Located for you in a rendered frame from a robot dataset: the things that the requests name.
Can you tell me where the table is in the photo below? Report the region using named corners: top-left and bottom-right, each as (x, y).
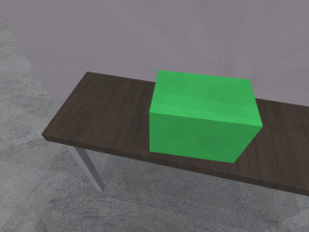
top-left (42, 72), bottom-right (309, 232)

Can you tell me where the carton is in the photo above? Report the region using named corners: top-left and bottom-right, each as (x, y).
top-left (149, 70), bottom-right (263, 163)

